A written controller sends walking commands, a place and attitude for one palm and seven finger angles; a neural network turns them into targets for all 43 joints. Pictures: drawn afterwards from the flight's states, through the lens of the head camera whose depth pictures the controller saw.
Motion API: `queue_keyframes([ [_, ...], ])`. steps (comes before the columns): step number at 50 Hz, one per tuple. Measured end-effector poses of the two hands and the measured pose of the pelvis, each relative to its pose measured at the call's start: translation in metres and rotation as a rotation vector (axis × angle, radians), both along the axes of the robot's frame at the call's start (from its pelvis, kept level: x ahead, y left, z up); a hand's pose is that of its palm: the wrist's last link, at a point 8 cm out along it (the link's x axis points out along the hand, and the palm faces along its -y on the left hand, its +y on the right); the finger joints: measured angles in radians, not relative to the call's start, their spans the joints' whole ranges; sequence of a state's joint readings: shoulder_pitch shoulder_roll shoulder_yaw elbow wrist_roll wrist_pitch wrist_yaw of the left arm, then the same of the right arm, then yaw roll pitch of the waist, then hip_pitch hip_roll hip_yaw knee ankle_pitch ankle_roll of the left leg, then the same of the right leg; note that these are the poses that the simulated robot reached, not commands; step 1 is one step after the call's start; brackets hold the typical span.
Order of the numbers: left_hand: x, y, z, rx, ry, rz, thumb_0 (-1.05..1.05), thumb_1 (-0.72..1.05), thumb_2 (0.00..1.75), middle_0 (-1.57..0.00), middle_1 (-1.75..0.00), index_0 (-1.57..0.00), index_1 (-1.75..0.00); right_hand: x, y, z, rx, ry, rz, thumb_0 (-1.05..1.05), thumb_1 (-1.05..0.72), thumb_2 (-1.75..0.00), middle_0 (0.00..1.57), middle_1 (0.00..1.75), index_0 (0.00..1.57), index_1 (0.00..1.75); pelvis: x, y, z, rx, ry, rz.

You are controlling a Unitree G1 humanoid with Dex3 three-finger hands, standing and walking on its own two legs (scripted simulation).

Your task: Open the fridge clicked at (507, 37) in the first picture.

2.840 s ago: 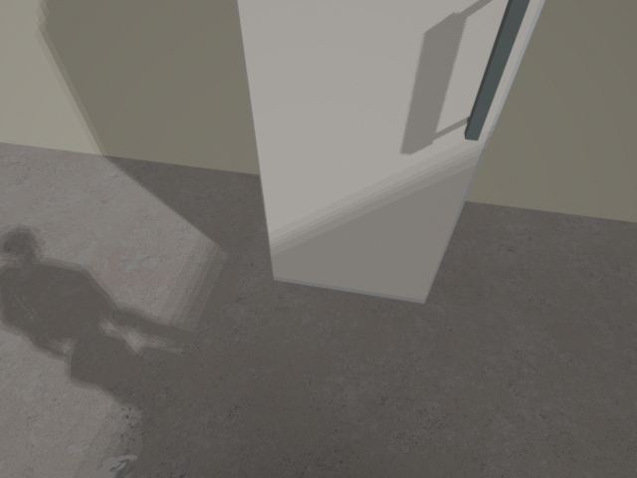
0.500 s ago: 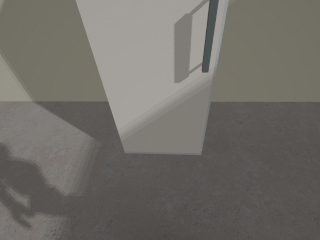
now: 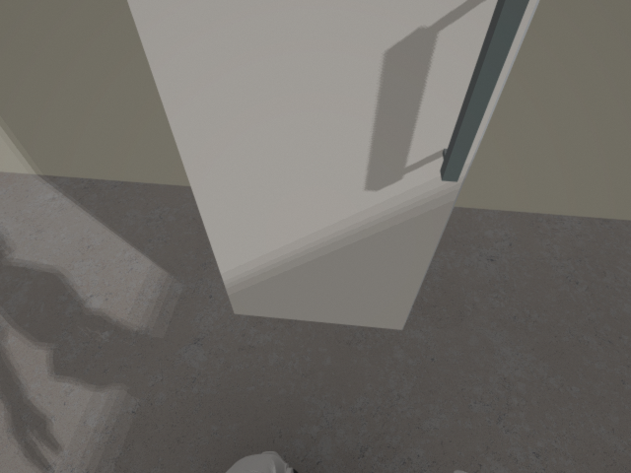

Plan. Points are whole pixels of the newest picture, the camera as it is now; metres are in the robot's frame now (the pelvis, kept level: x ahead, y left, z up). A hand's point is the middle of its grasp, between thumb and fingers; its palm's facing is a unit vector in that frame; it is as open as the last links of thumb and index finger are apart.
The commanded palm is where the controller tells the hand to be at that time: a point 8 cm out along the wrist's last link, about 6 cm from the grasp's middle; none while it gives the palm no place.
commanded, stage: take the last steps up to it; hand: right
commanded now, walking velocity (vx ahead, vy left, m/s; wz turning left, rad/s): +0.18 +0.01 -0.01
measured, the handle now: (473, 93) +0.60 -0.16 +0.18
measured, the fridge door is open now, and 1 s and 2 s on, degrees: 0 0 0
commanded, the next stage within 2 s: come to a stop and stand still in 0.06 s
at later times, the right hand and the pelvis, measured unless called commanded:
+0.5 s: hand out of the picture +0.12 -0.19 -0.16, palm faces +0.06 +0.98 -0.18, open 7.4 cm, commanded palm none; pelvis +0.11 -0.01 +0.02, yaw +2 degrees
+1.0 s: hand out of the picture +0.07 -0.15 -0.14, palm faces +0.05 +0.98 -0.21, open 7.3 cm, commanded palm none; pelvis +0.06 +0.03 +0.03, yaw +0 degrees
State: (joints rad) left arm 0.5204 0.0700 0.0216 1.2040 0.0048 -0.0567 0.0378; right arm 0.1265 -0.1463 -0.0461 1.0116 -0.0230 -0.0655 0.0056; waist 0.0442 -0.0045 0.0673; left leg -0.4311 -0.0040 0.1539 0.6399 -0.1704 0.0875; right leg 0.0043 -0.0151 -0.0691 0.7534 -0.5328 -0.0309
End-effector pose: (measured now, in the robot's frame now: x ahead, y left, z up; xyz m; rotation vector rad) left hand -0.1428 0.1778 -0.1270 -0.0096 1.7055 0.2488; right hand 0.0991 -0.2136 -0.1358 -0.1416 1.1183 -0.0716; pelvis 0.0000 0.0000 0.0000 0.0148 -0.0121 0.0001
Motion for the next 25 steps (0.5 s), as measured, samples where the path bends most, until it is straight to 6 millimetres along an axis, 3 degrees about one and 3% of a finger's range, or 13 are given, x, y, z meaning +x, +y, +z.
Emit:
queue_keyframes([
  [4,0.084,0.031,-0.002,0.037,-0.128,-0.047,0.01,0.91,0.90,-0.20,-0.30,-0.20,-0.30,0.010,0.005,0.007,-0.002,0.016,-0.052,0.00,-0.91,-0.90,0.20,0.29,0.20,0.30,0.030,0.008,0.009,0.010,-0.014,-0.010],
  [7,0.158,0.048,0.003,0.068,-0.263,-0.097,0.01,0.91,0.90,-0.20,-0.29,-0.20,-0.30,0.012,-0.004,0.015,-0.042,0.050,-0.087,-0.01,-0.94,-0.90,0.20,0.30,0.20,0.30,0.051,0.011,0.018,0.016,-0.004,-0.016],
  [10,0.224,0.057,0.010,0.094,-0.380,-0.132,0.01,0.92,0.90,-0.20,-0.29,-0.20,-0.30,0.008,-0.008,0.017,-0.054,0.114,-0.082,-0.01,-0.94,-0.90,0.20,0.30,0.20,0.30,0.069,0.009,0.023,0.016,0.007,-0.015],
  [13,0.274,0.059,0.016,0.116,-0.451,-0.166,0.01,0.94,0.90,-0.20,-0.29,-0.19,-0.30,0.004,-0.008,0.016,-0.041,0.182,-0.089,-0.01,-0.93,-0.90,0.20,0.30,0.20,0.30,0.087,0.004,0.024,0.018,0.009,-0.007],
  [16,0.312,0.051,0.017,0.120,-0.489,-0.195,0.01,0.94,0.90,-0.20,-0.29,-0.19,-0.30,0.002,-0.008,0.009,-0.016,0.232,-0.107,0.00,-0.92,-0.90,0.20,0.30,0.20,0.30,0.103,-0.005,0.021,0.024,-0.001,0.002],
  [19,0.337,0.037,0.015,0.118,-0.504,-0.214,0.00,0.93,0.90,-0.20,-0.29,-0.19,-0.30,0.003,-0.011,-0.002,0.005,0.271,-0.131,0.00,-0.92,-0.90,0.20,0.30,0.20,0.30,0.117,-0.013,0.016,0.016,-0.014,0.004],
  [25,0.349,0.022,0.020,0.107,-0.531,-0.205,0.00,0.93,0.90,-0.20,-0.30,-0.20,-0.30,0.014,-0.023,0.003,-0.022,0.282,-0.121,0.00,-0.91,-0.90,0.20,0.30,0.20,0.30,0.110,-0.015,0.020,0.006,-0.016,0.029],
])
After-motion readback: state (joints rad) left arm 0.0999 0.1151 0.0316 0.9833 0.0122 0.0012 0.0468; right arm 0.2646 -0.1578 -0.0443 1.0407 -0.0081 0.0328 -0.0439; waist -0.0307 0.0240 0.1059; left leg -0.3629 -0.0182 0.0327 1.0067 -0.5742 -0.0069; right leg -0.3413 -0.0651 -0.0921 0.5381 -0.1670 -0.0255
